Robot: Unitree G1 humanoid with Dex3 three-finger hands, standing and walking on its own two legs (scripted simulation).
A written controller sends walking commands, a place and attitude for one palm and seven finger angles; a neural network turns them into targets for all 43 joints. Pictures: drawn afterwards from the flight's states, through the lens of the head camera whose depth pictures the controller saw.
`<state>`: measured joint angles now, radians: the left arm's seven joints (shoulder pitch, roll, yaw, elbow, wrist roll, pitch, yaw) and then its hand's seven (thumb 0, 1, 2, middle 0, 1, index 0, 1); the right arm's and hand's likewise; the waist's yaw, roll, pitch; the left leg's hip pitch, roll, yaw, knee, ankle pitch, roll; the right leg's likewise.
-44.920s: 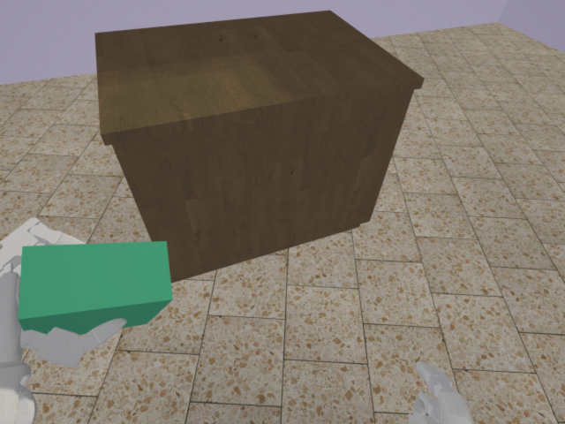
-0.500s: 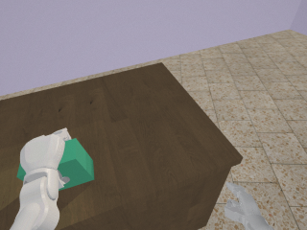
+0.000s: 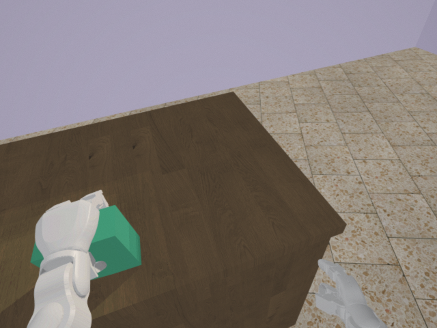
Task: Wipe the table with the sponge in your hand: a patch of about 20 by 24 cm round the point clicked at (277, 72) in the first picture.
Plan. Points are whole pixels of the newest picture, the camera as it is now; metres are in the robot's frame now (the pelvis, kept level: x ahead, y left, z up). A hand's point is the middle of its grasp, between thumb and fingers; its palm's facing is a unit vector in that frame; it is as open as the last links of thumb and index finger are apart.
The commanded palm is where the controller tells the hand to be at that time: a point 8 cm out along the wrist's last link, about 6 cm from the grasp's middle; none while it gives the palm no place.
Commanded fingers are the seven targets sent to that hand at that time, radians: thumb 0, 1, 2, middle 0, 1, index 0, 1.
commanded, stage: lift the sponge slowly off the table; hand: left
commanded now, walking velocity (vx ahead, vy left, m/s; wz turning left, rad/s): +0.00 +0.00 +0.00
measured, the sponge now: (98, 252) +0.23 +0.27 +0.04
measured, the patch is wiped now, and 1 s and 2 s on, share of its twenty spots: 1.00 1.00 1.00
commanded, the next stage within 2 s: bring the sponge back beside the body in 1.98 s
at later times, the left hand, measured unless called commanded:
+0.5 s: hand (92, 244) +0.21 +0.25 +0.10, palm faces +0.08 -0.12 -0.99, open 10.1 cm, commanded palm +0.18 +0.24 +0.16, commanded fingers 0.00 0.10 1.30 -1.20 -1.60 -1.20 -1.60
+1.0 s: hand (85, 234) +0.21 +0.25 +0.13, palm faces +0.12 -0.12 -0.99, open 10.1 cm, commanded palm +0.18 +0.24 +0.20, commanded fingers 0.00 0.10 1.30 -1.20 -1.60 -1.20 -1.60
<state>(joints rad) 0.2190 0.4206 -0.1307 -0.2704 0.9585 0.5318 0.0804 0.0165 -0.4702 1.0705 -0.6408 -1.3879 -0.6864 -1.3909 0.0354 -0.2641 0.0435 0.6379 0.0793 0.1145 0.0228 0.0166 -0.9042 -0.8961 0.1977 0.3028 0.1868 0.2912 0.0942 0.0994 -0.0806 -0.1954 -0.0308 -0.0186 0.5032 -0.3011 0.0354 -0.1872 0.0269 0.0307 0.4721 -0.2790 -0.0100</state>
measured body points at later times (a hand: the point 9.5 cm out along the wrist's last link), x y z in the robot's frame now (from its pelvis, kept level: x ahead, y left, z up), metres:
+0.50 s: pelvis -0.01 -0.02 +0.00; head -0.03 -0.06 +0.45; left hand +0.20 +0.25 +0.15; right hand +0.24 -0.21 -0.08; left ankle -0.02 +0.10 -0.74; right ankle -0.02 -0.12 -0.74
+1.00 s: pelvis -0.02 -0.03 +0.00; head -0.05 -0.08 +0.45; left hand +0.20 +0.25 +0.18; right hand +0.24 -0.22 -0.06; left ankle -0.02 +0.10 -0.74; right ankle -0.02 -0.12 -0.74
